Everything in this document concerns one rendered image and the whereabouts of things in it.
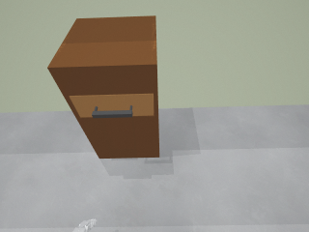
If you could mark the handle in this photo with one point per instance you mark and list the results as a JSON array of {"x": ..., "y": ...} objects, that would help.
[{"x": 112, "y": 113}]

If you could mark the robot left hand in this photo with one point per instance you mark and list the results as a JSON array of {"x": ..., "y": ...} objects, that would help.
[{"x": 86, "y": 225}]

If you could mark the cabinet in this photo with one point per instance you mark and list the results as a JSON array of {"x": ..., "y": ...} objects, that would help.
[{"x": 112, "y": 56}]

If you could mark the drawer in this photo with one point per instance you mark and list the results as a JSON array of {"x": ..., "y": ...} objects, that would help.
[{"x": 142, "y": 104}]

